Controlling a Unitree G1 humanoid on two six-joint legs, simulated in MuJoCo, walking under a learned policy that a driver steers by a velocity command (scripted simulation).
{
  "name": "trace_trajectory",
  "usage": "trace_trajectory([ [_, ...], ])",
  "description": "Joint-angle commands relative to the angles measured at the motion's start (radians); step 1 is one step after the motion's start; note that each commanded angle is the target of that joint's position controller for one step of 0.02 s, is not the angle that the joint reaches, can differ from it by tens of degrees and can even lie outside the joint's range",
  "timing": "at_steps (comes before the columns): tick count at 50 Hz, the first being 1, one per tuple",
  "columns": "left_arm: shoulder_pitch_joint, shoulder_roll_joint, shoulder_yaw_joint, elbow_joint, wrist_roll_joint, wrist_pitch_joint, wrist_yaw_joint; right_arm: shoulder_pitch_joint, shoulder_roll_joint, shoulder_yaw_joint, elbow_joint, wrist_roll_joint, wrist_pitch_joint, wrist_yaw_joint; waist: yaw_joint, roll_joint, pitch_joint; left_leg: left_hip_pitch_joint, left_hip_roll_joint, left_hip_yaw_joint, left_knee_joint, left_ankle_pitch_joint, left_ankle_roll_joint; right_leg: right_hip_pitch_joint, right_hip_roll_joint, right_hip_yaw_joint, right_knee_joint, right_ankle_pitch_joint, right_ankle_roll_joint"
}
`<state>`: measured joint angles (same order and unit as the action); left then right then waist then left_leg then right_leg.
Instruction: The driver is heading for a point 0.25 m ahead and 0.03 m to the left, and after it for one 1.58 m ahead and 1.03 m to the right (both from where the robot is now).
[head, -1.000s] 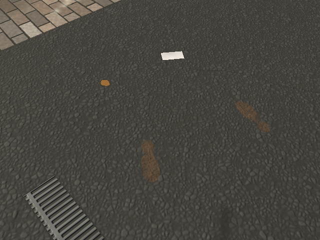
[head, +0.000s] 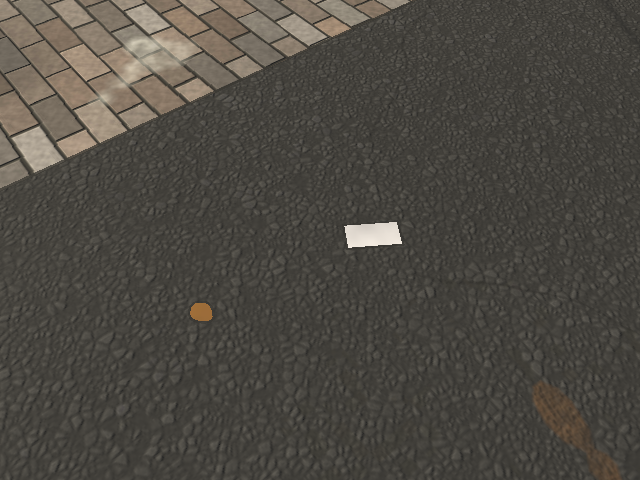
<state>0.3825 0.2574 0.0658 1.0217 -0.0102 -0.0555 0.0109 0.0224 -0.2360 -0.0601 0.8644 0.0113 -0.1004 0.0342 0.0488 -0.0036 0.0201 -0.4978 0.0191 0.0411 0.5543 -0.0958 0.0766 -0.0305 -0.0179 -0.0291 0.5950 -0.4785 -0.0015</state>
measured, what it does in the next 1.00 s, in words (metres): walks ahead, turning right: right foot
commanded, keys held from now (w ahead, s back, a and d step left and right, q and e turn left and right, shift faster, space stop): w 0.02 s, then w+e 0.98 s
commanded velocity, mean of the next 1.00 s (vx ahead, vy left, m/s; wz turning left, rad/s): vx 0.50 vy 0.00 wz -0.45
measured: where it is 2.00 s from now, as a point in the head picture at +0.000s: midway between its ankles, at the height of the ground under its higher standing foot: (542, 285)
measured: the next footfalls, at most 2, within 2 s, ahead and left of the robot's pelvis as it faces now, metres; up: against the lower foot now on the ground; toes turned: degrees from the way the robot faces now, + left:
right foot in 0.54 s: +0.43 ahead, -0.15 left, +0.00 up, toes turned -17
left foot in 1.02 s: +0.78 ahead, -0.08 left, +0.00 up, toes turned -34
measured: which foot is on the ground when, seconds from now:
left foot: down 0.00-0.56, up 0.58-1.00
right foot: up 0.00-0.52, down 0.54-1.00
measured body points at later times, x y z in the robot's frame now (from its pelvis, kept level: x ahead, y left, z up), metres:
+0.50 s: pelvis +0.27 -0.01 +0.00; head +0.29 -0.02 +0.45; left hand +0.50 +0.17 -0.10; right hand +0.21 -0.28 -0.14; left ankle +0.11 +0.11 -0.72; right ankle +0.40 -0.16 -0.70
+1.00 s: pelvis +0.55 -0.10 +0.01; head +0.57 -0.12 +0.46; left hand +0.71 +0.15 -0.10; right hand +0.65 -0.42 -0.07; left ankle +0.75 -0.05 -0.71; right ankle +0.40 -0.14 -0.72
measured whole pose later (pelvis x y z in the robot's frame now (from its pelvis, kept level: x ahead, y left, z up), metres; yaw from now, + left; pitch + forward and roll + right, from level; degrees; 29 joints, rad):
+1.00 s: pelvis +0.55 -0.10 +0.01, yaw -30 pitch +3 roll +0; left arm 0.36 0.28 0.09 0.81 -0.02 -0.04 0.02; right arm -0.01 -0.27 -0.05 0.76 0.01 -0.12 0.02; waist 0.09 0.04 0.01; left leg -0.52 0.01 -0.07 0.47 -0.01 -0.02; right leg -0.07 0.11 0.20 0.44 -0.40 -0.06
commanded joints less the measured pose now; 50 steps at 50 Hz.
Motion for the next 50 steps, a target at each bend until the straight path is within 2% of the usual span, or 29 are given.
trace_trajectory([
  [1, 0.045, 0.067, -0.006, -0.069, -0.015, -0.056, -0.012, 0.42, -0.218, -0.059, 0.067, 0.002, 0.0, -0.006, -0.162, 0.231, -0.362, 0.882, 0.361, -0.755, -0.252, -0.261, 0.249, -0.693, 0.041, 0.148, 0.725, -0.101, -0.035],
  [2, -0.049, 0.12, 0.008, -0.096, -0.041, -0.069, -0.015, 0.329, -0.17, -0.045, 0.047, 0.001, -0.004, -0.011, -0.154, 0.176, -0.222, 0.758, 0.337, -0.594, -0.259, -0.228, 0.196, -0.758, -0.009, 0.143, 0.746, -0.02, -0.057],
  [3, -0.1, 0.121, 0.009, -0.104, -0.041, -0.069, -0.007, 0.244, -0.141, -0.035, 0.026, -0.007, -0.007, -0.013, -0.124, 0.085, -0.152, 0.61, 0.305, -0.466, -0.282, -0.139, 0.164, -0.718, -0.066, 0.12, 0.704, 0.079, -0.062],
  [4, -0.124, 0.114, 0.017, -0.104, -0.028, -0.06, 0.0, 0.19, -0.107, -0.025, 0.021, -0.015, -0.011, -0.011, -0.096, 0.06, -0.092, 0.482, 0.272, -0.372, -0.316, -0.068, 0.143, -0.672, -0.097, 0.117, 0.64, 0.141, -0.06],
  [5, -0.1, 0.099, 0.022, -0.098, -0.025, -0.044, 0.002, 0.17, -0.081, -0.017, 0.025, -0.026, -0.016, -0.01, -0.063, 0.082, -0.075, 0.409, 0.247, -0.302, -0.348, -0.032, 0.126, -0.608, -0.122, 0.13, 0.602, 0.182, -0.062],
  [7, -0.068, 0.052, 0.02, -0.087, -0.027, -0.016, 0.002, 0.188, -0.083, -0.018, 0.046, -0.028, -0.021, -0.012, -0.043, 0.091, -0.049, 0.343, 0.233, -0.219, -0.399, 0.011, 0.124, -0.568, -0.129, 0.135, 0.557, 0.214, -0.059],
  [10, -0.13, 0.051, 0.026, -0.112, -0.021, 0.001, 0.003, 0.219, -0.123, -0.03, 0.065, -0.032, -0.026, -0.03, -0.044, 0.057, -0.002, 0.351, 0.237, -0.126, -0.436, 0.097, 0.122, -0.665, -0.12, 0.164, 0.465, 0.336, -0.045],
  [13, -0.19, 0.047, 0.029, -0.134, -0.014, -0.002, -0.007, 0.229, -0.126, -0.028, 0.071, -0.032, -0.022, -0.044, -0.052, 0.056, 0.014, 0.38, 0.216, -0.025, -0.445, 0.157, 0.096, -0.699, -0.099, 0.158, 0.323, 0.494, -0.035],
  [16, -0.289, 0.029, 0.019, -0.17, -0.009, -0.005, -0.025, 0.25, -0.132, -0.026, 0.076, -0.026, -0.018, -0.054, -0.084, 0.051, 0.043, 0.391, 0.2, 0.062, -0.46, 0.169, 0.07, -0.667, -0.089, 0.083, 0.175, 0.598, -0.036],
  [21, -0.425, 0.01, 0.003, -0.252, -0.01, -0.003, -0.056, 0.34, -0.156, -0.034, 0.108, -0.012, 0.015, -0.061, -0.128, 0.035, 0.09, 0.594, 0.26, 0.12, -0.385, 0.299, 0.065, -0.743, -0.072, 0.011, 0.054, 0.507, -0.061],
  [22, -0.435, 0.013, 0.003, -0.268, -0.011, -0.003, -0.063, 0.338, -0.163, -0.037, 0.106, -0.008, 0.023, -0.062, -0.122, 0.042, 0.089, 0.621, 0.271, 0.133, -0.352, 0.372, 0.06, -0.734, -0.061, -0.01, 0.042, 0.46, -0.071],
  [24, -0.405, 0.04, 0.015, -0.287, -0.012, 0.0, -0.075, 0.307, -0.192, -0.045, 0.09, -0.002, 0.036, -0.069, -0.081, 0.082, 0.044, 0.641, 0.276, 0.165, -0.241, 0.694, 0.041, -0.62, -0.007, -0.074, 0.035, 0.358, -0.104],
  [25, -0.35, 0.065, 0.028, -0.285, -0.013, 0.002, -0.077, 0.294, -0.208, -0.05, 0.082, 0.0, 0.043, -0.074, -0.043, 0.108, 0.001, 0.641, 0.275, 0.175, -0.144, 0.861, 0.031, -0.529, 0.031, -0.102, 0.045, 0.306, -0.124],
  [26, -0.235, 0.106, 0.05, -0.264, -0.017, 0.004, -0.076, 0.275, -0.22, -0.052, 0.073, 0.0, 0.051, -0.077, 0.023, 0.118, -0.063, 0.611, 0.261, 0.184, 0.016, 0.939, 0.015, -0.377, 0.069, -0.113, 0.022, 0.294, -0.153],
  [27, -0.07, 0.17, 0.084, -0.225, -0.018, 0.006, -0.063, 0.253, -0.218, -0.049, 0.061, 0.004, 0.05, -0.078, 0.11, 0.085, -0.146, 0.481, 0.217, 0.199, 0.25, 0.821, -0.022, -0.112, 0.084, -0.069, -0.064, 0.365, -0.196],
  [28, 0.036, 0.265, 0.106, -0.201, -0.016, 0.015, -0.038, 0.278, -0.148, -0.028, 0.032, -0.029, 0.034, -0.071, 0.099, -0.116, -0.236, 0.18, 0.133, 0.191, 0.585, 0.167, -0.062, 0.183, -0.128, 0.259, -0.059, 0.419, -0.265],
  [29, 0.006, 0.3, 0.102, -0.23, -0.01, 0.002, -0.043, 0.337, -0.045, 0.008, -0.018, -0.018, -0.009, -0.049, 0.011, -0.258, -0.372, -0.185, -0.083, -0.009, 0.879, -0.498, -0.1, 0.449, -0.337, 0.853, -0.242, 0.259, -0.478],
  [30, 0.026, 0.213, 0.078, -0.228, -0.001, -0.004, -0.044, 0.203, -0.14, -0.014, -0.038, 0.022, -0.049, -0.032, 0.076, -0.119, -0.339, -0.299, -0.022, -0.149, 0.907, -0.447, -0.069, 0.437, -0.307, 0.789, -0.303, 0.253, -0.413],
  [31, -0.022, 0.163, 0.065, -0.232, -0.003, -0.013, -0.041, 0.145, -0.152, -0.017, -0.06, 0.041, -0.065, -0.027, 0.06, -0.083, -0.214, -0.333, 0.024, -0.135, 0.846, -0.356, -0.044, 0.316, -0.269, 0.623, -0.3, 0.311, -0.366],
  [32, -0.103, 0.135, 0.055, -0.251, -0.007, -0.019, -0.043, 0.142, -0.143, -0.019, -0.047, 0.024, -0.067, -0.034, 0.005, 0.021, -0.135, -0.273, 0.07, -0.13, 0.748, -0.288, -0.045, 0.149, -0.221, 0.505, -0.31, 0.407, -0.329],
  [33, -0.16, 0.106, 0.046, -0.268, -0.005, -0.021, -0.04, 0.149, -0.157, -0.031, -0.041, 0.002, -0.056, -0.041, -0.03, 0.028, -0.096, -0.201, 0.096, -0.125, 0.663, -0.254, -0.058, 0.024, -0.188, 0.426, -0.325, 0.489, -0.31],
  [34, -0.181, 0.095, 0.039, -0.281, 0.002, -0.021, -0.035, 0.167, -0.157, -0.036, -0.041, -0.005, -0.039, -0.041, -0.058, 0.014, -0.083, -0.138, 0.111, -0.128, 0.627, -0.233, -0.07, -0.057, -0.165, 0.392, -0.348, 0.522, -0.304],
  [36, -0.171, 0.123, 0.043, -0.285, -0.002, -0.024, -0.024, 0.168, -0.132, -0.036, -0.056, -0.017, -0.016, -0.044, -0.077, -0.002, -0.063, -0.106, 0.11, -0.108, 0.532, -0.207, -0.104, -0.145, -0.147, 0.352, -0.373, 0.583, -0.309],
  [39, -0.122, 0.167, 0.055, -0.283, -0.004, -0.022, -0.004, 0.055, -0.11, -0.027, -0.1, -0.028, -0.005, -0.05, -0.048, -0.025, -0.027, -0.12, 0.08, -0.085, 0.319, -0.04, -0.14, -0.207, -0.105, 0.289, -0.385, 0.599, -0.285],
  [42, -0.082, 0.166, 0.055, -0.277, -0.01, -0.012, 0.003, -0.05, -0.085, -0.014, -0.132, -0.02, -0.011, -0.04, -0.002, -0.064, -0.016, -0.049, 0.025, -0.075, 0.084, 0.15, -0.137, -0.237, -0.057, 0.255, -0.363, 0.501, -0.232],
  [44, -0.05, 0.167, 0.056, -0.267, -0.012, -0.009, 0.001, -0.099, -0.094, -0.013, -0.155, -0.009, -0.016, -0.033, 0.021, -0.082, -0.014, -0.014, 0.002, -0.077, 0.011, 0.199, -0.131, -0.225, -0.07, 0.289, -0.349, 0.444, -0.217],
  [47, -0.025, 0.155, 0.054, -0.259, -0.017, -0.001, 0.006, -0.114, -0.135, -0.021, -0.176, -0.002, -0.029, -0.02, 0.018, -0.095, -0.02, -0.003, -0.006, -0.112, -0.064, 0.141, -0.11, -0.128, -0.109, 0.377, -0.267, 0.396, -0.204],
  [49, -0.037, 0.16, 0.056, -0.266, -0.012, 0.006, 0.012, -0.07, -0.16, -0.03, -0.172, 0.0, -0.042, -0.015, -0.013, -0.125, -0.03, 0.054, -0.011, -0.113, -0.085, 0.053, -0.084, -0.09, -0.127, 0.429, -0.202, 0.424, -0.191],
  [50, -0.053, 0.149, 0.052, -0.276, -0.01, 0.008, 0.013, 0.005, -0.173, -0.039, -0.152, -0.003, -0.048, -0.016, -0.056, -0.132, -0.055, 0.154, -0.019, -0.095, -0.121, 0.047, -0.062, -0.096, -0.103, 0.429, -0.144, 0.469, -0.173],
])
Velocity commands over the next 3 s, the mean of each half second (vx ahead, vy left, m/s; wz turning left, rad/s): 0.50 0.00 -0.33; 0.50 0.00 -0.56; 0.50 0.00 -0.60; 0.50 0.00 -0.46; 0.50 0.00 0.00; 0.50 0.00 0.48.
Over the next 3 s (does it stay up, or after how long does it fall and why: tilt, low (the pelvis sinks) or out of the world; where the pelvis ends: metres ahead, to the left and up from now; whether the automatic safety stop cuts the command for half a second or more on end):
stays up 1.21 -0.92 0.01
